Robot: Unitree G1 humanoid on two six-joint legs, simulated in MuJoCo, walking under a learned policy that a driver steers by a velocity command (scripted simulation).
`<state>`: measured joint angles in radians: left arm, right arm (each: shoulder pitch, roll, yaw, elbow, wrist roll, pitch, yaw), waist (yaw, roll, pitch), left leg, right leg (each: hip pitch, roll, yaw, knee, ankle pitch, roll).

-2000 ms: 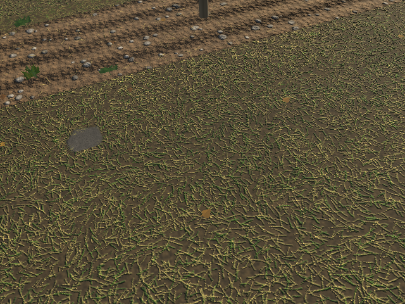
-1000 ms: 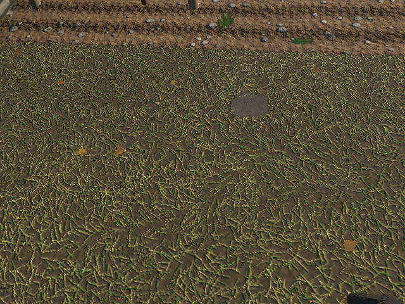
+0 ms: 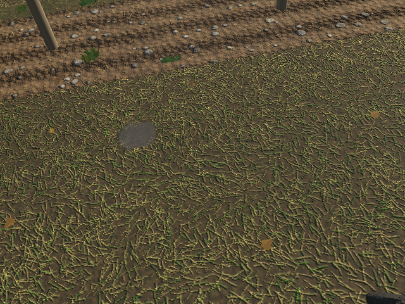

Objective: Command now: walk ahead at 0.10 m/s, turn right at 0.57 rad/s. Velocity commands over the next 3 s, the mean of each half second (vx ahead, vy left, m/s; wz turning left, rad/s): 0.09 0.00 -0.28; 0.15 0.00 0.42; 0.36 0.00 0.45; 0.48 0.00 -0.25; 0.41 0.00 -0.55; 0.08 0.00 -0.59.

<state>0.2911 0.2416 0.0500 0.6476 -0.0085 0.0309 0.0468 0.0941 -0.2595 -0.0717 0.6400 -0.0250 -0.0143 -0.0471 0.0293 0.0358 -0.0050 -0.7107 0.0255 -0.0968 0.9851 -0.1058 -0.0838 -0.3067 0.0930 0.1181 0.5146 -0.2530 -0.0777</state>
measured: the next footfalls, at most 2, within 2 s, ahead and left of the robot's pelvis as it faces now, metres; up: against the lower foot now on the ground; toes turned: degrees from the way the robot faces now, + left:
left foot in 0.22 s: +0.19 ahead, +0.14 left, +0.00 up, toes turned -13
right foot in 0.52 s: +0.13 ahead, -0.09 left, +0.00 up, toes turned -4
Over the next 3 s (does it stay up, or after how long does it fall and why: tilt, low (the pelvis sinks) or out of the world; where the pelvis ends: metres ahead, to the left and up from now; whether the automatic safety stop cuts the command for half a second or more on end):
stays up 0.99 0.36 -0.17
